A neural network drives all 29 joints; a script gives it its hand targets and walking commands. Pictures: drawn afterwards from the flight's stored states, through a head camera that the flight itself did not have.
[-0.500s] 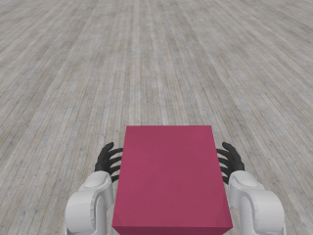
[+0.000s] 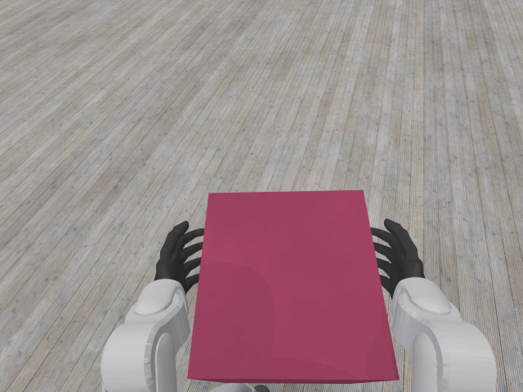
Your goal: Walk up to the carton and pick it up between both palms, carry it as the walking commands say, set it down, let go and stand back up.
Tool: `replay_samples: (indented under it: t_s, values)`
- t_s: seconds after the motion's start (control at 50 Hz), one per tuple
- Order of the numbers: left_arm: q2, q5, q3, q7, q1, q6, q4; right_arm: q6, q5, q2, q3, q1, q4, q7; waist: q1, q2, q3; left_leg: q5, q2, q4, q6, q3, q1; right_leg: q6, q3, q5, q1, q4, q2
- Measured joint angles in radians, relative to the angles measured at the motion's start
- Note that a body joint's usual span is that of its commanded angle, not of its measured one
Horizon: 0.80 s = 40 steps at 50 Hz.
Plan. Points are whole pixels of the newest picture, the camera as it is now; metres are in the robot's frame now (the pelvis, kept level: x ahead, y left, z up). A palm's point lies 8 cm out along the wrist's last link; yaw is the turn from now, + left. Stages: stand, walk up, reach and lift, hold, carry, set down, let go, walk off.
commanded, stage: carry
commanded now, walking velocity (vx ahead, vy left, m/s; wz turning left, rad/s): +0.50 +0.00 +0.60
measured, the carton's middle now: (286, 298) +0.24 +0.01 +0.02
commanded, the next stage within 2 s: none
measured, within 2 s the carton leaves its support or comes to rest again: neither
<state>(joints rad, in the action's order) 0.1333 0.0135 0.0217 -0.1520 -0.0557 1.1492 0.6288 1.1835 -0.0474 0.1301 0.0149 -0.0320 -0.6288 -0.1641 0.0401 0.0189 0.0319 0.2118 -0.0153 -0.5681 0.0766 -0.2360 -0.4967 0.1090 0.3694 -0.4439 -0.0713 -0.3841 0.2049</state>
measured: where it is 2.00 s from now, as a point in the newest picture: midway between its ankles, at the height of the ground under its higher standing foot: (178, 203)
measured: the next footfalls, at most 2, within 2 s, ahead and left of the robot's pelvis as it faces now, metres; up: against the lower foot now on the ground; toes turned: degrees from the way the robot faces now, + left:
left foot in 0.02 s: +0.15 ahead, +0.08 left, +0.00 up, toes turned +9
right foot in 0.46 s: +0.49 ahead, -0.05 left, +0.00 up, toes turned +5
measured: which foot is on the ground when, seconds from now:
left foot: up 0.00-0.00, down 0.02-0.48, up 0.50-0.92, down 0.94-1.00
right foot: down 0.00-0.04, up 0.06-0.44, down 0.46-0.94, up 0.96-1.00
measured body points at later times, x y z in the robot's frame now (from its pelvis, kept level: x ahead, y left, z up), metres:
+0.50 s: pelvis +0.33 +0.02 +0.00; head +0.35 +0.02 +0.44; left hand +0.53 +0.23 +0.09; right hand +0.62 -0.05 +0.08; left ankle +0.13 +0.05 -0.69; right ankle +0.45 -0.05 -0.73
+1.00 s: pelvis +0.61 +0.19 -0.01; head +0.62 +0.18 +0.44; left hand +0.77 +0.43 +0.07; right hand +0.90 +0.17 +0.06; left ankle +0.64 +0.26 -0.73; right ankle +0.49 -0.04 -0.63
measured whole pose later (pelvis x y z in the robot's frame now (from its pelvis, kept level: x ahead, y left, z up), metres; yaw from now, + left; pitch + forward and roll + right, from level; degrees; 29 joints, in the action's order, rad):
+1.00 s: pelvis +0.61 +0.19 -0.01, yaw +30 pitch +3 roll +2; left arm 0.13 0.03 0.04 -0.14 -0.01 1.17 0.54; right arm 1.18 -0.05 0.13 0.00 0.01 -0.52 -0.16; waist -0.05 0.02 0.05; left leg 0.22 -0.05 -0.61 0.14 -0.23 -0.44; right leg 0.12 0.12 -0.48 0.20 -1.16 0.22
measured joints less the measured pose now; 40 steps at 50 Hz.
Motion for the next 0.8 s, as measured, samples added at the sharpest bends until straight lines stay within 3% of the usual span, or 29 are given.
replay_samples:
  t_s: [0.04,0.06,0.1,0.14,0.22,0.3,0.38,0.44,0.46,0.5,0.54,0.56,0.6,0.66,0.8]
  values:
    - [-0.001,0.007,0.004,0.001,0.0,0.011,0.001,0.007,0.003,0.0,0.002,0.008,0.015,0.0,-0.017,-0.009,0.011,-0.044,-0.028,0.045,0.046,-0.008,0.062,0.002,-0.049,-0.012,0.059,-0.256,0.045]
    - [-0.003,0.009,0.012,0.002,0.014,0.016,-0.017,0.0,0.001,-0.001,0.001,0.016,0.04,0.0,-0.039,-0.003,0.014,-0.035,-0.038,0.002,0.059,-0.004,0.057,-0.001,-0.136,-0.025,0.139,-0.454,0.046]
    - [-0.004,0.014,0.02,0.006,0.034,0.022,-0.075,-0.001,-0.003,0.0,-0.008,0.024,0.091,-0.001,-0.067,-0.006,0.018,0.019,-0.054,-0.011,0.064,0.017,0.083,-0.012,-0.282,-0.044,0.315,-0.787,-0.01]
    - [-0.004,0.022,0.015,0.01,0.032,0.022,-0.113,0.004,-0.005,0.001,-0.016,0.017,0.118,-0.001,-0.085,-0.013,0.022,0.029,-0.063,0.052,0.045,0.046,0.14,-0.02,-0.328,-0.007,0.452,-0.893,-0.049]
    - [-0.001,0.028,-0.003,0.013,0.011,-0.009,-0.107,-0.016,0.003,0.001,-0.022,-0.003,0.1,0.0,-0.097,-0.022,0.008,0.019,-0.069,0.191,0.046,0.112,0.256,-0.022,-0.311,0.087,0.62,-0.675,-0.067]
    - [-0.001,0.025,-0.018,0.008,0.0,-0.037,-0.047,-0.042,0.016,0.002,-0.022,-0.013,0.039,0.001,-0.081,-0.018,-0.015,0.046,-0.07,0.255,0.035,0.184,0.346,-0.027,-0.286,0.211,0.693,-0.401,-0.078]
    - [-0.001,0.014,-0.023,0.005,-0.005,-0.027,0.001,-0.042,0.023,0.002,-0.019,-0.02,0.0,0.004,-0.055,-0.025,-0.015,0.111,-0.068,0.278,0.018,0.249,0.444,-0.041,-0.252,0.316,0.684,-0.226,-0.103]
    - [-0.002,0.012,-0.024,0.004,0.003,-0.01,0.009,-0.029,0.018,0.002,-0.019,-0.022,-0.013,0.005,-0.048,-0.041,0.006,0.201,-0.058,0.21,0.004,0.282,0.488,-0.058,-0.205,0.325,0.602,-0.105,-0.131]
    - [-0.002,0.012,-0.028,0.004,0.012,-0.004,0.001,-0.024,0.016,0.002,-0.024,-0.023,-0.016,0.005,-0.05,-0.042,0.016,0.241,-0.055,0.12,0.0,0.274,0.471,-0.076,-0.189,0.352,0.56,-0.071,-0.132]
    - [-0.004,0.019,-0.039,0.003,0.037,-0.011,-0.052,-0.011,0.017,0.0,-0.052,-0.004,0.006,0.007,-0.046,-0.071,0.026,0.23,-0.028,-0.216,-0.012,0.246,0.337,-0.133,-0.14,0.343,0.545,-0.136,-0.126]
    - [-0.004,0.022,-0.034,0.003,0.045,-0.006,-0.094,0.002,0.013,-0.001,-0.06,0.008,0.043,0.007,-0.042,-0.064,0.03,0.226,-0.021,-0.506,-0.017,0.225,0.195,-0.152,-0.102,0.272,0.5,-0.15,-0.108]
    - [-0.003,0.022,-0.03,0.003,0.04,-0.003,-0.104,0.006,0.011,-0.001,-0.058,0.01,0.058,0.008,-0.037,-0.058,0.03,0.212,-0.008,-0.571,-0.023,0.208,0.143,-0.15,-0.088,0.25,0.465,-0.132,-0.102]
    - [-0.002,0.02,-0.02,0.003,0.026,-0.002,-0.108,0.007,0.007,-0.001,-0.048,0.01,0.078,0.009,-0.026,-0.049,0.029,0.191,0.028,-0.563,-0.04,0.174,0.068,-0.132,-0.062,0.238,0.391,-0.078,-0.092]
    - [-0.001,0.013,-0.005,0.003,0.014,-0.009,-0.091,-0.003,0.001,0.0,-0.029,0.013,0.083,0.01,-0.011,-0.035,0.018,0.153,0.073,-0.415,-0.055,0.136,-0.015,-0.124,-0.025,0.22,0.29,0.004,-0.079]
    - [-0.001,-0.004,0.009,0.003,0.008,-0.012,-0.033,-0.015,-0.011,0.0,-0.001,0.008,0.037,0.01,-0.002,-0.021,-0.013,-0.069,0.099,-0.147,-0.035,0.07,-0.096,-0.059,0.027,0.147,0.076,0.112,-0.048]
